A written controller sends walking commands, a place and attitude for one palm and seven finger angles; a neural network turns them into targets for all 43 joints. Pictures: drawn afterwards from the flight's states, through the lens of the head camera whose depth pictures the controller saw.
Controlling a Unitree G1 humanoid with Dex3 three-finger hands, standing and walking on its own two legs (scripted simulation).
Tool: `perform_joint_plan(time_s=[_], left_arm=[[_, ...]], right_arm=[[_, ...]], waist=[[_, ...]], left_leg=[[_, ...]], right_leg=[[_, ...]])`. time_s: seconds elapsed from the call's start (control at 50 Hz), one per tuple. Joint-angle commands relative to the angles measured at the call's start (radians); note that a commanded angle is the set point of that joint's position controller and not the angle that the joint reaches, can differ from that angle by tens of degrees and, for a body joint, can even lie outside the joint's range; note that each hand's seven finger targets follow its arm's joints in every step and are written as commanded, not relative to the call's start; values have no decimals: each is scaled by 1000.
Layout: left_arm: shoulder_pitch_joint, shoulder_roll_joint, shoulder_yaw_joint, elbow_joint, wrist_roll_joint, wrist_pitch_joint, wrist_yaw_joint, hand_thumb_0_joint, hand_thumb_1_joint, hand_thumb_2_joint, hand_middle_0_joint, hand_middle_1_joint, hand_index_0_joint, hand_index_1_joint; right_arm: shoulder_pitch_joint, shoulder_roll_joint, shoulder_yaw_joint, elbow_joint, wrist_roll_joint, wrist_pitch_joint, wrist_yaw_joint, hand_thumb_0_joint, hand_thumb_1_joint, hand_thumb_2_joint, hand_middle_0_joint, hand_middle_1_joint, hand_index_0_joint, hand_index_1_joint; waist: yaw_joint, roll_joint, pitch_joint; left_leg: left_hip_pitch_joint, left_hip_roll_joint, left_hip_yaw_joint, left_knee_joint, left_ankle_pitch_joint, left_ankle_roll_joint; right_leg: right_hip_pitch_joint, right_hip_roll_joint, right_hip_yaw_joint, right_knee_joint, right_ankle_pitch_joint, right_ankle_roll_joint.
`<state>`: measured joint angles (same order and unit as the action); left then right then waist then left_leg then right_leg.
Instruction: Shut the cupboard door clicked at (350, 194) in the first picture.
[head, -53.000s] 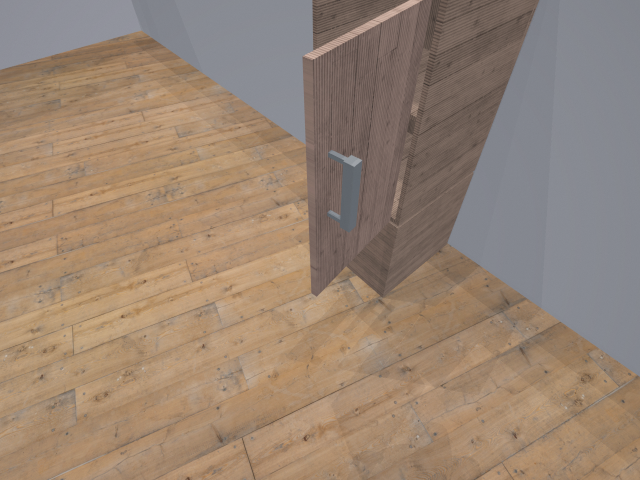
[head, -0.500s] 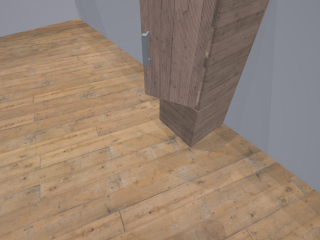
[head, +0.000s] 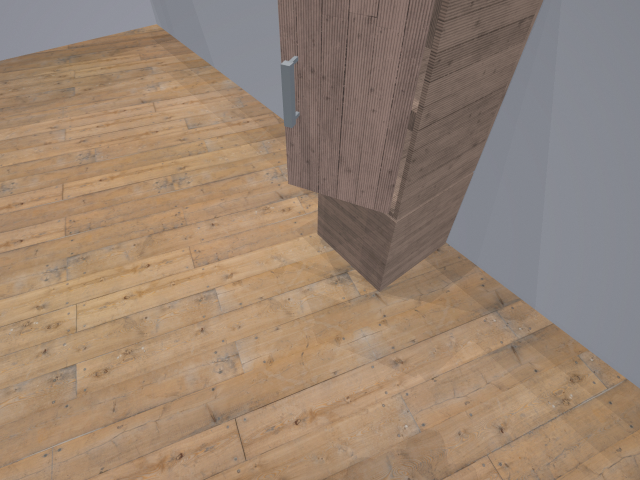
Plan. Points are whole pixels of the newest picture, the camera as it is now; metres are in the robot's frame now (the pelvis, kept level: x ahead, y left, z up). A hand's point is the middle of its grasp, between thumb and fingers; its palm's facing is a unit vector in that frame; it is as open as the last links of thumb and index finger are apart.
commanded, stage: walk to a spot facing it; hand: left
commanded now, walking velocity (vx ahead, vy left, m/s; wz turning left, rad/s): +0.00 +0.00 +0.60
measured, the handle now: (292, 92) +0.98 +0.11 -0.02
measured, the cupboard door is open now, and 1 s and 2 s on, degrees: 28 28 28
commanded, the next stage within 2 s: turn to face it in 1.30 s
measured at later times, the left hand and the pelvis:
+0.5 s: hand out of the picture +0.01 +0.25 -0.19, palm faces +0.26 -0.94 -0.24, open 7.3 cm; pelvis -0.01 +0.04 -0.02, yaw +15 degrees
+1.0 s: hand out of the picture +0.00 +0.20 -0.16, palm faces +0.55 -0.79 -0.27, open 7.3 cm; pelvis +0.08 +0.02 +0.00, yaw +35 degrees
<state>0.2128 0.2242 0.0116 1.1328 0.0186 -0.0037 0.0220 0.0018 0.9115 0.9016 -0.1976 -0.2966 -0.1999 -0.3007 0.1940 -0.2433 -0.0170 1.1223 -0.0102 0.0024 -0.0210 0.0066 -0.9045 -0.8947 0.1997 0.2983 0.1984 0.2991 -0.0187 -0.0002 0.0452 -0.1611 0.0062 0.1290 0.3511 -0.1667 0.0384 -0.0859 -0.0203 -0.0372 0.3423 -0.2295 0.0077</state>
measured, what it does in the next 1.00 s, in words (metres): steps on the spot, turning left: right foot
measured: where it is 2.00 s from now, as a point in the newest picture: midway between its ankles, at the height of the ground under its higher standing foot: (220, 468)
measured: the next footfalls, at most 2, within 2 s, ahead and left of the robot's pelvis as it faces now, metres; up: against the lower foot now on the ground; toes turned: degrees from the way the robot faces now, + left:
right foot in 0.82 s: +0.12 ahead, -0.10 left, +0.00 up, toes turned +27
left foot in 1.26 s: +0.16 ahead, +0.25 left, +0.00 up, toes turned +52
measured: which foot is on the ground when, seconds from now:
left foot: down 0.00-0.82, up 0.84-1.00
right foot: down 0.00-0.34, up 0.36-0.80, down 0.82-1.00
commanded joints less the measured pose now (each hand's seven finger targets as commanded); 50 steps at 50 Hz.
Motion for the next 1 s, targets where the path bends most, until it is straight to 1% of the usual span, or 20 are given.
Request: perform_joint_plan(time_s=[0.0,0.12,0.18,0.22,0.28,0.3,0.32,0.34,0.36,0.4,0.48,0.66,0.74,0.76,0.78,0.8,0.84,0.88,0.92,0.98], left_arm=[[66,100,21,-36,-5,0,13,0,900,900,-200,-300,-200,-300],[74,169,64,-99,0,15,19,0,900,900,-200,-300,-200,-300],[71,177,80,-137,11,15,26,0,900,900,-200,-300,-200,-300],[23,182,90,-170,20,12,29,0,900,900,-200,-300,-200,-300],[-30,186,97,-208,11,15,23,0,900,900,-200,-300,-200,-300],[-3,161,92,-220,1,22,17,0,900,900,-200,-300,-200,-300],[5,90,77,-252,-10,30,12,0,900,900,-200,-300,-200,-300],[-52,108,74,-276,-1,42,18,0,900,900,-200,-300,-200,-300],[-46,108,82,-275,2,44,17,0,900,900,-200,-300,-200,-300],[-84,112,88,-269,9,43,8,0,900,900,-200,-300,-200,-300],[-44,94,84,-263,6,29,-4,0,900,900,-200,-300,-200,-300],[-103,95,73,-316,10,14,-23,0,900,900,-200,-300,-200,-300],[44,112,80,-277,8,6,-28,0,900,900,-200,-300,-200,-300],[133,134,91,-254,11,0,-24,0,900,900,-200,-300,-200,-300],[204,226,107,-248,26,-14,-12,0,900,900,-200,-300,-200,-300],[189,259,104,-254,20,-12,1,0,900,900,-200,-300,-200,-300],[9,216,98,-300,1,-18,-1,0,900,900,-200,-300,-200,-300],[-13,143,85,-289,4,-40,0,0,900,900,-200,-300,-200,-300],[42,110,74,-268,4,-57,-3,0,900,900,-200,-300,-200,-300],[186,112,75,-211,7,-68,0,0,900,900,-200,-300,-200,-300]], right_arm=[[44,-71,-8,-43,-2,-2,0,0,-900,-900,200,300,200,300],[23,-73,-32,-106,-2,20,10,0,-900,-900,200,300,200,300],[-11,-64,-49,-157,-7,37,12,0,-900,-900,200,300,200,300],[-18,-51,-55,-181,-2,41,18,0,-900,-900,200,300,200,300],[77,-58,-57,-181,-2,33,30,0,-900,-900,200,300,200,300],[144,-106,-63,-170,-10,24,29,0,-900,-900,200,300,200,300],[197,-205,-89,-165,-18,18,19,0,-900,-900,200,300,200,300],[235,-229,-93,-147,-19,26,8,0,-900,-900,200,300,200,300],[187,-213,-90,-162,-23,27,8,0,-900,-900,200,300,200,300],[102,-186,-82,-209,-26,21,-1,0,-900,-900,200,300,200,300],[91,-165,-74,-218,-20,8,-9,0,-900,-900,200,300,200,300],[121,-184,-96,-211,-26,13,8,0,-900,-900,200,300,200,300],[35,-183,-101,-237,-22,17,11,0,-900,-900,200,300,200,300],[-4,-158,-98,-251,-15,17,11,0,-900,-900,200,300,200,300],[-7,-90,-84,-267,1,12,17,0,-900,-900,200,300,200,300],[-16,-57,-79,-288,-11,0,19,0,-900,-900,200,300,200,300],[38,-80,-91,-280,-29,14,36,0,-900,-900,200,300,200,300],[37,-84,-90,-254,-29,18,53,0,-900,-900,200,300,200,300],[7,-60,-79,-264,-23,16,66,0,-900,-900,200,300,200,300],[-69,-35,-67,-282,-16,13,73,0,-900,-900,200,300,200,300]], waist=[[11,-2,0],[28,-94,-26],[44,-180,-5],[24,-162,26],[-34,-85,-3],[-54,106,-45],[-64,407,-53],[-86,294,-89],[-56,190,-68],[-34,137,-8],[-9,52,-80],[-40,169,-50],[40,154,-49],[89,85,-49],[128,-169,-77],[108,-293,-16],[-7,-104,20],[-23,-190,53],[-10,-150,72],[39,-158,41]], left_leg=[[8,114,-155,-8,156,-14],[-150,44,-118,211,124,-36],[-284,18,-99,528,-305,-52],[-307,57,-121,566,-378,-56],[-117,53,-85,238,-101,-54],[4,107,-216,95,203,-12],[78,343,-578,-6,559,120],[45,388,-619,-31,458,179],[-25,352,-547,-66,132,164],[-118,293,-570,-97,-72,127],[-8,221,-486,-67,51,116],[-19,169,-612,-116,-369,138],[-241,90,-578,-62,-451,97],[-413,32,-516,31,-482,61],[-629,-75,-337,344,-449,-5],[-717,-113,-211,630,-412,-48],[-628,-31,-223,833,-245,-53],[-598,40,-202,892,-150,-61],[-586,41,-158,846,-84,-70],[-631,33,-95,751,-85,-66]], right_leg=[[-72,-115,51,-5,140,-28],[-11,-238,75,43,243,-102],[5,-372,110,26,441,-211],[-17,-394,56,55,492,-212],[-91,-314,-76,263,442,-94],[-208,-217,-134,447,224,-17],[-423,-61,-131,678,-399,65],[-417,-52,17,789,-450,36],[-403,-75,44,813,-373,18],[-452,-79,67,838,-244,32],[-456,-59,72,744,-135,52],[-420,1,34,436,-183,46],[-92,53,-13,199,-121,28],[105,27,13,70,-124,15],[287,-210,290,-129,-358,-49],[175,-457,588,-242,-527,-114],[-21,-411,414,-224,-409,-124],[-81,-333,263,-206,-325,-103],[-38,-278,88,-163,-27,-94],[141,-265,-26,-91,354,-72]])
